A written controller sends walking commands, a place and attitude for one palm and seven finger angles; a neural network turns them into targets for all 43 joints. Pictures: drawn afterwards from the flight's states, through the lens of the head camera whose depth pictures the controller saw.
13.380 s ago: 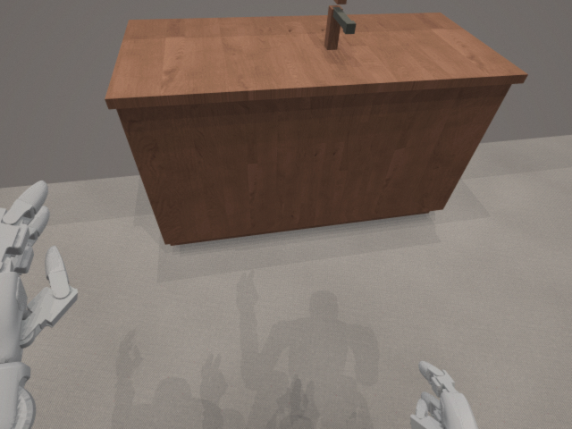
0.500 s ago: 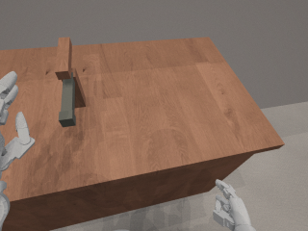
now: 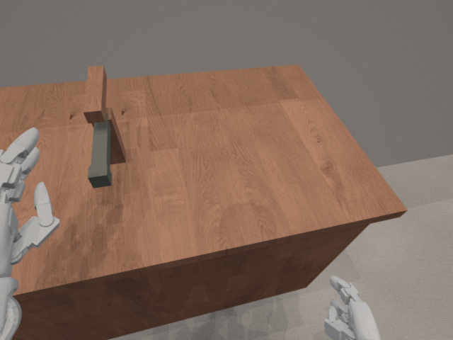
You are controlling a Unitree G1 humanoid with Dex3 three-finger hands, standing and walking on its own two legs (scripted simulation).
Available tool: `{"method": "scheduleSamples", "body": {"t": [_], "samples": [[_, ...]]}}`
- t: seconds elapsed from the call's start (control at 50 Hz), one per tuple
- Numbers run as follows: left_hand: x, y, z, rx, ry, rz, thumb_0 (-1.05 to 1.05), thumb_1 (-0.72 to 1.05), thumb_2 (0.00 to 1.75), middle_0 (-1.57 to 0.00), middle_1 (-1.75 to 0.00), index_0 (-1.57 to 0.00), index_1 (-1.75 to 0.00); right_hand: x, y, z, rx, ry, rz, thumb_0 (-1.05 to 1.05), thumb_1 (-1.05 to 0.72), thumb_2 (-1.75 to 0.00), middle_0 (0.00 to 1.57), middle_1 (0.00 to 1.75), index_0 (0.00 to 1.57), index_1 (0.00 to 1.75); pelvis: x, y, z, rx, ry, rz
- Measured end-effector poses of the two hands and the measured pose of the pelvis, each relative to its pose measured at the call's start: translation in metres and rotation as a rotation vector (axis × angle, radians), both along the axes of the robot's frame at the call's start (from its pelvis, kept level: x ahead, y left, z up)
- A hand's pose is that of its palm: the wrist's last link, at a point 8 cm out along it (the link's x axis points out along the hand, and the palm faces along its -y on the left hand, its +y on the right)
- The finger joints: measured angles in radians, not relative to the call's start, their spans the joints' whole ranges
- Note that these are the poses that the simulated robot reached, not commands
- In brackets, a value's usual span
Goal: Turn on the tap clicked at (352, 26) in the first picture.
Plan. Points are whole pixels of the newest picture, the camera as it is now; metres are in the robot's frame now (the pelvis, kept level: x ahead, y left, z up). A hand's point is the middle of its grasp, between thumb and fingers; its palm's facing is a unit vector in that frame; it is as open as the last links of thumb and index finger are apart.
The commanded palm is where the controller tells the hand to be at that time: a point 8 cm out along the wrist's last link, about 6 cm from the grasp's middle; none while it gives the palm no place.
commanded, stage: look again from close up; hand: left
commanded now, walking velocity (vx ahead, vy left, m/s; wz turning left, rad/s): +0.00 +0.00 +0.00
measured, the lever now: (100, 175) +0.33 +0.24 +0.11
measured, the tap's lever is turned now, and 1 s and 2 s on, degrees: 0 0 0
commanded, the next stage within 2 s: shuffle to correct the standing spot in 0.02 s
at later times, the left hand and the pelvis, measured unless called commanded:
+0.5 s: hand (87, 223) +0.22 +0.20 +0.16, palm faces +0.31 -0.86 -0.40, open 7.4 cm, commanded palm +0.16 +0.24 +0.17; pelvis -0.01 -0.03 +0.00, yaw -2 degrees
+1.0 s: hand (106, 232) +0.21 +0.18 +0.15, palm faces +0.30 -0.85 -0.43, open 7.4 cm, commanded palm +0.16 +0.22 +0.17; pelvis -0.01 -0.06 -0.01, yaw -1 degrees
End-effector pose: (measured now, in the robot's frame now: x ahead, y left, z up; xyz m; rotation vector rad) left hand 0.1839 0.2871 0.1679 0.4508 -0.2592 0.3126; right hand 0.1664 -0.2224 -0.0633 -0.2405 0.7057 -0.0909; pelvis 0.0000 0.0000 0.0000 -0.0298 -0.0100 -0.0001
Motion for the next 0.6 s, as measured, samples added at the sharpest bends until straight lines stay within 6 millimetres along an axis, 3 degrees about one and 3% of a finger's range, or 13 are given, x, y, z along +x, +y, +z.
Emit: {"method": "scheduleSamples", "body": {"t": [0.28,0.38,0.6], "samples": [[0.001,-0.007,0.005,0.016,-0.011,-0.004,0.02,0.89,0.89,-0.21,-0.30,-0.21,-0.30,-0.002,-0.004,-0.001,0.023,-0.011,-0.010,0.02,-0.90,-0.90,0.20,0.30,0.20,0.30,-0.003,-0.009,-0.001,0.009,-0.002,-0.020],[0.004,-0.020,0.006,0.008,-0.020,-0.016,0.02,0.89,0.89,-0.20,-0.30,-0.21,-0.30,-0.002,-0.009,-0.001,0.046,-0.026,-0.005,0.01,-0.90,-0.90,0.20,0.30,0.20,0.30,-0.006,-0.019,-0.002,0.011,-0.003,-0.022],[0.001,-0.051,0.005,0.030,0.033,-0.054,0.02,0.89,0.89,-0.21,-0.30,-0.21,-0.30,-0.010,-0.047,-0.006,0.027,-0.005,-0.040,0.01,-0.90,-0.90,0.20,0.30,0.20,0.30,-0.009,-0.045,-0.003,0.001,0.017,-0.031]]}}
